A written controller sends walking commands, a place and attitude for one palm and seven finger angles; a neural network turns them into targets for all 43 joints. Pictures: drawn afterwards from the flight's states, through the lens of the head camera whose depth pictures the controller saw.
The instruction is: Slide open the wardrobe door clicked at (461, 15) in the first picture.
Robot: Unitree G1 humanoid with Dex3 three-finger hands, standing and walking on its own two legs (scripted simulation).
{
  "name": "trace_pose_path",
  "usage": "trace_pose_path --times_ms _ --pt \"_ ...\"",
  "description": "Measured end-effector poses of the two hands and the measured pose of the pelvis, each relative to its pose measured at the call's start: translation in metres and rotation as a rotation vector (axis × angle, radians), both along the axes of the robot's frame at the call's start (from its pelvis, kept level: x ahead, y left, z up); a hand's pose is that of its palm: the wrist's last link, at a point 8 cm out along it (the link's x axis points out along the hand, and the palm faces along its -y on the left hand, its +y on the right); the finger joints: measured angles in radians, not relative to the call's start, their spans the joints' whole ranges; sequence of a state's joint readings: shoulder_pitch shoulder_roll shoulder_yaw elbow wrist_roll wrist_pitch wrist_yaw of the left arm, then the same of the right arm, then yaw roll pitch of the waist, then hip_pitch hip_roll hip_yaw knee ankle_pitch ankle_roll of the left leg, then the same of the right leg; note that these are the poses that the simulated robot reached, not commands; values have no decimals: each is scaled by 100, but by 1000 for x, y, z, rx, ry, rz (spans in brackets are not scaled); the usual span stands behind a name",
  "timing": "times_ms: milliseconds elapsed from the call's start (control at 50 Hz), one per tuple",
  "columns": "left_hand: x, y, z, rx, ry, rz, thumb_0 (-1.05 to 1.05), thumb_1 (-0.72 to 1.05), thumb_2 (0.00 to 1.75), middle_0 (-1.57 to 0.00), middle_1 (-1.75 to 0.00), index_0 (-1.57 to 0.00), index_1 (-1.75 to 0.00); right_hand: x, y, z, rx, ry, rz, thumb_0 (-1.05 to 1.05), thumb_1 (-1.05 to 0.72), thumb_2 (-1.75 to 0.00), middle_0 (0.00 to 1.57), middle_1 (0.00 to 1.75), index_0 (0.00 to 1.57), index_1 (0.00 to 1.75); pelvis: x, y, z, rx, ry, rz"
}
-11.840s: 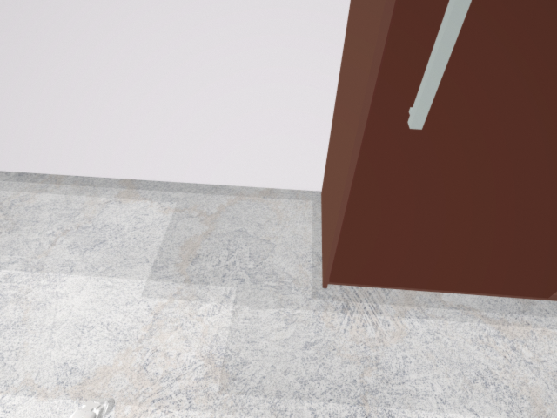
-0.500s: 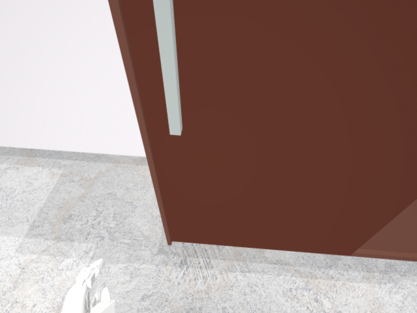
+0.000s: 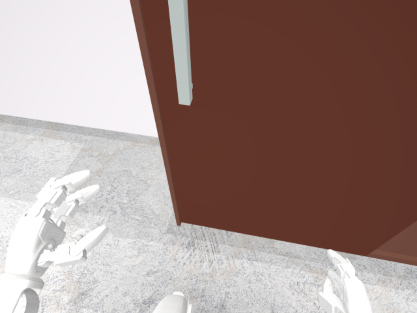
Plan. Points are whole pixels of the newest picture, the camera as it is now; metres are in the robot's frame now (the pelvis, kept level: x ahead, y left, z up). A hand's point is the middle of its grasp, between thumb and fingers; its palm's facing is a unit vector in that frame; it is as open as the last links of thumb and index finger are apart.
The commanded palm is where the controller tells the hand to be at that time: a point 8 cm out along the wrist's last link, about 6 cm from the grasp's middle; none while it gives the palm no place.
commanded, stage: raise the hand with hooked fingers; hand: left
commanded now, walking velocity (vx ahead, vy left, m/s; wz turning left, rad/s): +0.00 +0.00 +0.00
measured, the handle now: (183, 33) +0.56 +0.13 +0.25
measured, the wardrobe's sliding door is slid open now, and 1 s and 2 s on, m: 0.00 0.00 0.00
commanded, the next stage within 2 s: move the hooked fingers beside the handle in 1.46 s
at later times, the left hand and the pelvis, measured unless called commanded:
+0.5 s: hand (42, 174) +0.26 +0.29 +0.17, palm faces +0.00 -1.00 -0.10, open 12.8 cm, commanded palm +0.23 +0.34 +0.19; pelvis +0.02 +0.05 +0.04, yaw -2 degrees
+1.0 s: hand out of the picture +0.27 +0.31 +0.28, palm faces +0.07 -0.99 -0.12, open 14.0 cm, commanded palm +0.24 +0.35 +0.28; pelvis +0.00 +0.03 +0.05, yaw +0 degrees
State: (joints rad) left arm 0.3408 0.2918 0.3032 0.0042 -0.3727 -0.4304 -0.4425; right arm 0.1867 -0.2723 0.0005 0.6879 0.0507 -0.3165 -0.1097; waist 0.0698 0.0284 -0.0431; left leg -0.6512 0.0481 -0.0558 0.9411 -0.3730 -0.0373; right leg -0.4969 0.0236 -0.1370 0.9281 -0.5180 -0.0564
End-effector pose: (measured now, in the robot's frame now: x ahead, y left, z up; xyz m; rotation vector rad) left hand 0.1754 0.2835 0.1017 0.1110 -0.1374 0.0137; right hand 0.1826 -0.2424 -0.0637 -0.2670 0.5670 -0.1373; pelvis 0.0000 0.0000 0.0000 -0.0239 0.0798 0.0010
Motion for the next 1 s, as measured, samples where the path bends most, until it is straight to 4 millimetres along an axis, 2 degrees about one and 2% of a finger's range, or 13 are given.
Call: trace_pose_path --times_ms 60,120,260,340,420,600,720,780,840,920,1000 --pt "31 1 0 7 127 -95 0 28 64 -24 -69 -25 -70 -14 10 -1 41 23 -43 2 -90 -90 20 30 20 30 1 2 8 12 -6 -18" --pt "49 12 4 -12 220 -92 0 21 61 -25 -74 -26 -74 -27 14 5 66 32 -92 2 -90 -90 21 30 20 30 6 6 16 21 -12 -40" --pt "51 41 45 -47 72 21 0 5 54 -26 -84 -26 -84 -42 13 21 25 43 -134 2 -90 -90 21 30 20 30 20 26 28 15 -32 -58" --pt "51 47 44 -61 89 2 0 -4 50 -26 -90 -27 -90 -35 16 30 -14 44 -120 2 -90 -90 20 30 20 30 20 39 32 7 -47 -51" --pt "57 51 45 -48 128 -18 0 -14 46 -27 -96 -28 -96 -20 29 42 -34 12 -98 2 -90 -90 20 30 20 30 17 48 36 1 -67 -42" --pt "63 74 109 -8 -36 17 -1 -35 37 -29 -110 -29 -110 15 77 65 29 -88 10 2 -90 -90 20 30 20 30 13 56 45 -4 -117 -26" --pt "65 87 118 -25 81 50 -1 -45 33 -29 -116 -30 -116 24 96 67 78 -89 61 1 -90 -90 21 30 20 30 5 55 49 -1 -138 -14" --pt "65 84 125 -22 90 44 -1 -47 32 -29 -118 -30 -118 23 97 67 81 -78 74 1 -90 -90 21 30 21 30 2 52 51 1 -146 -9" --pt "65 79 143 -5 35 35 -1 -48 31 -30 -119 -30 -119 20 93 67 75 -68 79 1 -90 -90 21 30 21 30 0 47 52 4 -155 -7" --pt "67 78 168 6 -23 37 -2 -49 31 -30 -119 -30 -119 14 81 67 70 -57 65 1 -90 -90 21 30 21 30 -1 39 54 6 -164 -6" --pt "74 79 178 6 26 54 -2 -50 30 -30 -119 -31 -120 8 62 64 72 -44 38 1 -90 -90 21 30 21 30 -2 32 54 8 -167 -4"
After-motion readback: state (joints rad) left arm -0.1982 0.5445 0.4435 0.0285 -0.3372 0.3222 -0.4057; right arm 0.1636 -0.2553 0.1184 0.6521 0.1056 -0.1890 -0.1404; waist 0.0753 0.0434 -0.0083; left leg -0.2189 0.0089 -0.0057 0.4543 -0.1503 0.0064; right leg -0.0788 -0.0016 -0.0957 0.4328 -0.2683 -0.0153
